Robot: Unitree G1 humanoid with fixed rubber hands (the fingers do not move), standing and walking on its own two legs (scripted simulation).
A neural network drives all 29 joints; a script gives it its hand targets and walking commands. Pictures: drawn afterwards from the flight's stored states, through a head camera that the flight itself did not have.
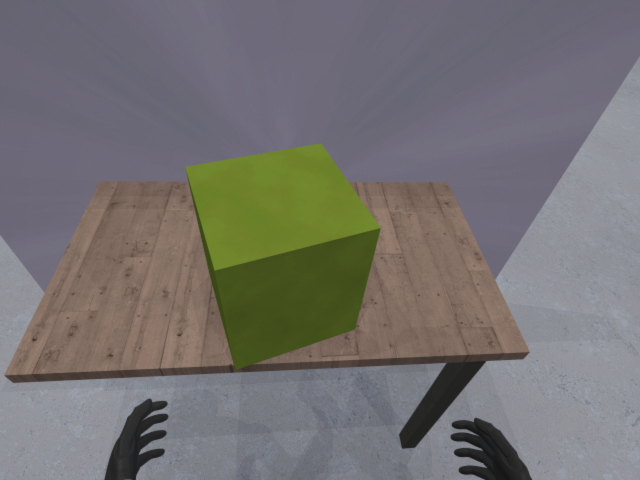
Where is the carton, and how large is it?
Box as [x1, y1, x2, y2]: [185, 143, 380, 369]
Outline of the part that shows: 320,143 185,167 208,269 235,369 354,329 380,227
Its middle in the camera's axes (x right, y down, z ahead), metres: -0.06 +0.03 +0.61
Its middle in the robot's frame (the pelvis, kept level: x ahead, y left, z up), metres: +0.44 +0.09 +0.00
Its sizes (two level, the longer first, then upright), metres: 0.210 0.200 0.250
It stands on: a table, 0.66 m high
